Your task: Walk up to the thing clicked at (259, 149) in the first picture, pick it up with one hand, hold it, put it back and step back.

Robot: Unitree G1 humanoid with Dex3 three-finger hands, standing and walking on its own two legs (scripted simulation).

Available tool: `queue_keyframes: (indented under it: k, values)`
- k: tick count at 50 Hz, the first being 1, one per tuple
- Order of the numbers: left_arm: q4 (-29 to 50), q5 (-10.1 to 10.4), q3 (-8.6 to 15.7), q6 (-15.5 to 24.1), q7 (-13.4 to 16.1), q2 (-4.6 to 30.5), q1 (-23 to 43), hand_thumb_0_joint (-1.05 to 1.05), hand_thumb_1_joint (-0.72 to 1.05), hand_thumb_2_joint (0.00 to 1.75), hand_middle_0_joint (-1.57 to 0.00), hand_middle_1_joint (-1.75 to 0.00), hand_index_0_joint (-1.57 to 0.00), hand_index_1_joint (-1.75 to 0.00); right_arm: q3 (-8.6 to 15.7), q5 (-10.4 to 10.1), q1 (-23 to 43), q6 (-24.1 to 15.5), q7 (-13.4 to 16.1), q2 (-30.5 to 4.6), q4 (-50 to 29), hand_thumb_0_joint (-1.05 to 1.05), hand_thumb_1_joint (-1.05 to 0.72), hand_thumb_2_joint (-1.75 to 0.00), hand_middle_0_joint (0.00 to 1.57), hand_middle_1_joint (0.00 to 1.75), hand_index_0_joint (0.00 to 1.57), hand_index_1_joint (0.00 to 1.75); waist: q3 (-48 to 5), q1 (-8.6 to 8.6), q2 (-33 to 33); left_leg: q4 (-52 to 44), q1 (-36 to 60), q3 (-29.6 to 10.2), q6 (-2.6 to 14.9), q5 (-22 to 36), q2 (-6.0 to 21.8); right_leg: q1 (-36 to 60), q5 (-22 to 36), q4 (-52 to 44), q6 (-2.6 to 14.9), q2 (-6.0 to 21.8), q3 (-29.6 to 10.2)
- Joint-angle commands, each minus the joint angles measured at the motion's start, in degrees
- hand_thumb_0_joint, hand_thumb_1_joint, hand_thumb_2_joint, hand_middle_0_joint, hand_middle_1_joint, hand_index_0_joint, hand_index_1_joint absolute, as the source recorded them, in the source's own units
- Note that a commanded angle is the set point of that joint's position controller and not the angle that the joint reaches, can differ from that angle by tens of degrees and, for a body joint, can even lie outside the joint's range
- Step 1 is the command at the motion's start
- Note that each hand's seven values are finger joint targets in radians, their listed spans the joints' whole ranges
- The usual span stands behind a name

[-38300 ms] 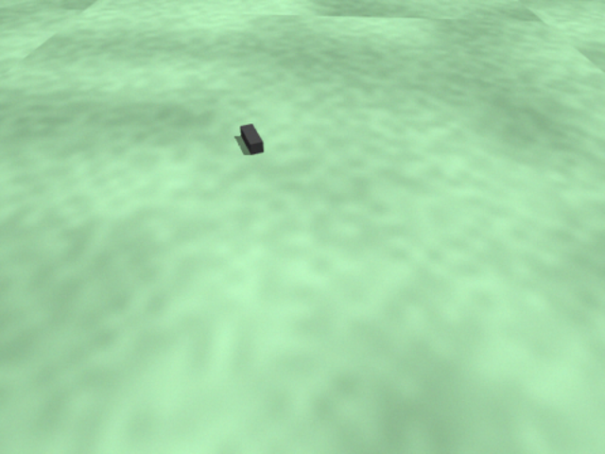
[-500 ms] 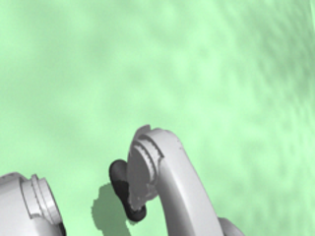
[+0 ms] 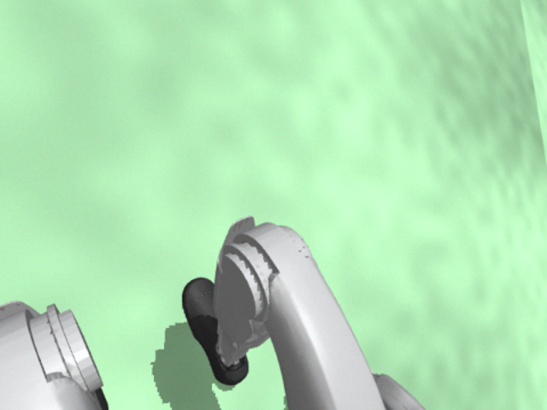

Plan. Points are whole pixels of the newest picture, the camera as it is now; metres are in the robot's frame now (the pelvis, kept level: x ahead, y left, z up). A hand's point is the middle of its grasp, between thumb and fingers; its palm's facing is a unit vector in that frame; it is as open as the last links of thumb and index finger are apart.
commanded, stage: open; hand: left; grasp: from above
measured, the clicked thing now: out of the picture +0.48 +0.34 -0.27
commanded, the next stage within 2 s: withdraw in 0.62 s
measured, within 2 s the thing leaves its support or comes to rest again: rests again in 1.06 s
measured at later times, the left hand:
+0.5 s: hand out of the picture +0.47 +0.33 -0.24, palm faces -0.46 -0.12 -0.88, open 13.4 cm
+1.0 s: hand out of the picture +0.51 +0.34 -0.19, palm faces -0.28 -0.10 -0.95, open 14.1 cm
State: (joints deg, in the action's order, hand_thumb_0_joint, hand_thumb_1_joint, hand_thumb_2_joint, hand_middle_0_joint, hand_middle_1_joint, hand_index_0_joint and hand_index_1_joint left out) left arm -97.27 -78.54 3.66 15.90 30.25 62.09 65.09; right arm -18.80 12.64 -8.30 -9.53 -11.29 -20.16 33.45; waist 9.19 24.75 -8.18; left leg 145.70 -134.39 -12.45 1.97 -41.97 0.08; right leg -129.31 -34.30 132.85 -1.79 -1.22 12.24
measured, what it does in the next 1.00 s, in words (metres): stands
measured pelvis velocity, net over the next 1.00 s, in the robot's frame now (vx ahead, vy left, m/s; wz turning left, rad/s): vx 0.01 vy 0.00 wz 0.00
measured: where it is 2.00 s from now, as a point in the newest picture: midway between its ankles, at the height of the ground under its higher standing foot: (164, 392)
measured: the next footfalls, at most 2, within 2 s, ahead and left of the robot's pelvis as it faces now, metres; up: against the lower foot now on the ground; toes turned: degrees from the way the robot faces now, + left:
none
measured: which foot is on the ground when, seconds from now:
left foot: down 0.00-1.00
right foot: down 0.00-1.00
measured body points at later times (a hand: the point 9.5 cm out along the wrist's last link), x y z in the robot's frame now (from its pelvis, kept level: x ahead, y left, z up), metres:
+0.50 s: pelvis +0.00 +0.00 +0.00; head +0.28 +0.14 +0.32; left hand +0.49 +0.33 -0.19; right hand +0.05 -0.25 -0.04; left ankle +0.06 +0.11 -0.27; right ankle +0.13 -0.11 -0.27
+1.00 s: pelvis +0.01 +0.00 +0.00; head +0.27 +0.13 +0.34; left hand +0.52 +0.34 -0.14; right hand +0.04 -0.25 -0.04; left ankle +0.06 +0.11 -0.27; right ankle +0.13 -0.11 -0.27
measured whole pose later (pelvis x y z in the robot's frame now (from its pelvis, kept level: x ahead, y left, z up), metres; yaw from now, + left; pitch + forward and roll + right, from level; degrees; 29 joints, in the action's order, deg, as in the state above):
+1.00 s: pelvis +0.01 +0.00 +0.00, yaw +0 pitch +32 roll -15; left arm -86.9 -75.6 6.7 10.6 29.9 58.2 63.7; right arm -15.8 12.0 -11.7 -10.0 -12.8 -19.5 34.8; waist 4.9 22.8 -5.4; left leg 144.3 -135.1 -11.8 1.5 -42.6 0.3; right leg -130.8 -34.8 132.2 -1.2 -1.2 11.7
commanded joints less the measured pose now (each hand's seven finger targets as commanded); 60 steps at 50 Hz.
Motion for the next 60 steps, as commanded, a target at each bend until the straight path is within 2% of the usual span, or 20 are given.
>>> queue_keyframes:
  k: [1,2,5,8,9,12,18,19,22,31,34,40,42,43,44,47,50,53,57,60]
  values:
    - [9.3,0.6,2.1,-0.1,2.3,13.4,16.5,0.00,-0.23,0.80,-0.29,-0.87,-0.31,-0.85,6.1,0.0,-11.0,-0.4,0.8,-19.2,1.1,0.00,-0.90,-0.90,0.20,0.30,0.20,0.30,-35.7,2.72,35.7,-16.8,31.0,2.1,-2.23,15.4,2.3,19.1,13.0,-8.8,3.09,-2.5,3.1]
    - [7.6,0.9,1.0,-0.4,2.3,12.5,15.4,0.00,-0.24,0.80,-0.29,-0.86,-0.31,-0.85,6.3,-0.1,-10.5,-0.4,0.9,-19.3,0.8,0.00,-0.90,-0.90,0.20,0.30,0.20,0.30,-35.8,2.55,34.6,-16.5,29.7,2.8,-1.71,14.6,2.0,20.7,12.8,-9.1,3.12,-3.0,2.7]
    - [7.1,1.6,1.6,-0.6,2.3,13.2,15.0,0.00,-0.28,0.84,-0.26,-0.90,-0.27,-0.89,6.0,-0.1,-11.5,-0.5,0.8,-19.2,1.1,0.00,-0.90,-0.90,0.20,0.30,0.20,0.30,-36.1,2.86,32.5,-16.0,26.5,3.7,-0.99,14.4,1.7,23.7,13.4,-10.0,2.80,-3.3,2.4]
    - [6.7,1.9,1.4,-0.8,1.8,13.1,15.2,0.00,-0.33,0.83,-0.21,-0.91,-0.23,-0.90,6.1,-0.2,-11.2,-0.5,1.0,-19.3,1.2,0.00,-0.90,-0.90,0.20,0.30,0.20,0.30,-36.3,2.41,32.6,-15.9,26.6,3.5,-1.19,14.0,1.8,22.8,12.4,-10.2,3.11,-3.3,2.7]
    - [8.0,2.1,-0.2,-0.8,1.5,11.6,16.3,0.00,-0.34,0.85,-0.20,-0.93,-0.22,-0.91,5.9,-0.4,-10.6,-0.5,1.0,-19.1,0.5,0.00,-0.90,-0.90,0.20,0.30,0.20,0.30,-37.0,2.30,33.9,-16.5,27.6,3.2,-1.36,13.9,2.0,22.5,12.3,-9.7,3.23,-3.4,2.7]
    - [7.7,2.4,1.6,-1.1,1.1,13.8,14.6,0.00,-0.38,0.88,-0.17,-0.95,-0.19,-0.94,6.2,-0.5,-11.5,-0.3,1.1,-19.8,0.9,0.00,-0.90,-0.90,0.20,0.30,0.20,0.30,-37.0,1.95,33.0,-16.7,27.6,3.0,-1.47,14.4,1.9,22.6,12.5,-10.0,3.12,-3.2,3.0]
    - [8.8,2.7,0.2,-0.7,0.2,11.8,14.6,0.00,-0.44,0.92,-0.13,-0.99,-0.14,-0.98,6.4,-0.8,-10.4,0.2,1.4,-19.5,0.5,0.00,-0.90,-0.90,0.20,0.30,0.20,0.30,-37.1,1.58,33.6,-16.3,28.9,2.7,-1.76,16.2,2.1,21.9,13.5,-9.5,3.48,-3.3,3.0]
    - [9.3,2.5,1.6,-0.6,0.3,13.4,14.2,0.00,-0.44,0.93,-0.12,-0.99,-0.13,-0.98,5.8,-0.6,-11.6,0.4,1.4,-18.8,1.2,0.00,-0.90,-0.90,0.20,0.30,0.20,0.30,-37.5,1.81,34.5,-16.5,29.6,2.7,-1.89,17.4,2.1,22.9,14.4,-9.6,3.32,-3.2,3.1]
    - [8.5,2.2,0.8,-0.4,-0.1,11.6,13.8,0.00,-0.45,0.95,-0.12,-1.00,-0.12,-0.99,5.5,-0.3,-11.1,0.5,1.2,-19.1,0.8,0.00,-0.90,-0.90,0.20,0.30,0.20,0.30,-34.4,2.93,33.5,-16.0,29.7,2.1,-2.31,18.0,2.3,19.9,14.2,-9.5,3.47,-2.8,3.4]
    - [10.5,1.8,0.9,0.3,0.1,12.9,15.2,0.00,-0.46,1.00,-0.08,-1.07,-0.10,-1.05,6.0,-0.2,-10.8,0.7,1.4,-19.5,0.7,0.00,-0.90,-0.90,0.20,0.30,0.20,0.30,-35.5,2.23,36.0,-17.7,30.2,2.2,-2.16,13.8,2.2,20.0,11.2,-9.6,3.46,-3.0,3.3]
    - [8.4,2.2,0.5,0.2,0.3,11.6,14.3,0.00,-0.46,1.00,-0.08,-1.07,-0.09,-1.05,5.2,0.1,-11.0,0.5,1.2,-19.1,1.0,0.00,-0.90,-0.90,0.20,0.30,0.20,0.30,-33.6,3.26,33.5,-16.8,28.5,2.0,-1.99,14.2,2.2,19.6,11.7,-9.8,3.34,-2.8,3.6]
    - [11.6,2.4,1.9,-0.3,1.3,13.7,17.1,0.00,-0.52,0.98,-0.08,-1.02,-0.09,-1.01,6.1,0.0,-12.1,0.0,1.4,-19.8,1.1,0.00,-0.91,-0.90,0.20,0.30,0.20,0.30,-36.9,2.64,35.9,-16.9,30.4,2.5,-1.94,15.1,2.2,20.5,12.6,-9.7,3.35,-2.9,3.0]
    - [14.7,2.1,4.1,-1.1,2.4,16.1,17.9,0.00,-0.52,0.99,-0.07,-1.02,-0.08,-1.01,6.5,-0.2,-12.3,0.0,1.2,-19.5,1.2,0.00,-0.91,-0.90,0.20,0.30,0.20,0.30,-40.2,0.96,38.5,-18.1,32.9,2.1,-2.43,15.3,2.4,20.0,12.6,-9.2,3.54,-2.8,3.3]
    - [15.2,2.5,2.7,-1.9,2.4,13.1,18.0,0.00,-0.52,0.99,-0.07,-1.01,-0.08,-1.01,7.1,-0.2,-12.3,-0.4,0.9,-19.2,0.5,0.00,-0.91,-0.90,0.20,0.30,0.20,0.30,-40.2,1.20,40.1,-18.2,33.7,2.3,-2.51,15.7,2.3,19.0,12.9,-8.8,3.71,-2.8,3.1]
    - [17.5,2.7,4.3,-2.7,2.9,14.1,18.8,0.00,-0.53,0.99,-0.07,-1.01,-0.08,-1.01,7.7,-0.2,-12.4,-0.5,0.6,-19.1,1.4,0.00,-0.91,-0.90,0.20,0.30,0.20,0.30,-43.1,0.17,41.5,-18.5,35.4,2.1,-2.81,17.2,2.5,19.1,14.0,-8.7,3.63,-2.6,3.2]
    - [21.6,4.0,4.9,-5.8,2.9,12.4,19.0,0.00,-0.53,0.99,-0.07,-1.00,-0.07,-1.00,9.5,-1.0,-12.9,-1.0,-0.7,-18.3,1.7,0.00,-0.91,-0.90,0.20,0.30,0.20,0.30,-46.7,-1.74,44.7,-19.2,37.7,2.8,-3.06,20.2,2.3,17.4,15.4,-8.2,3.86,-2.5,2.6]
    - [25.0,6.3,5.6,-9.8,0.9,10.5,14.6,0.00,-0.54,0.99,-0.07,-0.99,-0.07,-0.99,11.9,-2.4,-14.1,-0.4,-1.7,-16.9,2.3,0.00,-0.91,-0.90,0.20,0.30,0.20,0.30,-51.3,-5.98,45.4,-20.4,37.6,4.9,-2.61,21.2,1.6,18.8,15.6,-9.1,4.27,-2.7,1.2]
    - [29.7,9.7,3.8,-13.5,-3.7,5.9,11.8,0.00,-0.54,1.00,-0.07,-1.00,-0.07,-1.00,13.6,-4.2,-14.1,1.9,-2.4,-15.4,2.9,0.00,-0.90,-0.90,0.20,0.30,0.20,0.30,-54.7,-8.18,43.4,-22.6,34.9,7.1,-1.83,20.7,0.9,22.4,15.7,-11.5,4.41,-2.9,-0.6]
    - [30.8,14.0,-2.6,-16.2,-13.8,-4.6,11.3,0.00,-0.53,1.00,-0.08,-0.99,-0.07,-1.00,16.3,-6.0,-16.6,5.6,-1.7,-14.1,4.0,0.00,-0.91,-0.90,0.20,0.30,0.20,0.30,-50.0,-4.86,32.5,-25.5,31.6,7.4,-0.68,17.9,0.6,25.2,14.1,-16.0,4.30,-3.1,-1.9]
    - [29.6,16.8,-5.5,-15.6,-22.2,-8.4,9.4,0.00,-0.52,1.01,-0.09,-0.99,-0.08,-1.00,17.0,-6.7,-17.1,8.1,0.5,-14.7,2.9,0.00,-0.90,-0.90,0.20,0.30,0.20,0.30,-41.1,-2.88,21.3,-26.0,25.3,7.6,0.26,13.5,-0.3,26.0,10.0,-20.0,4.75,-2.4,-2.7]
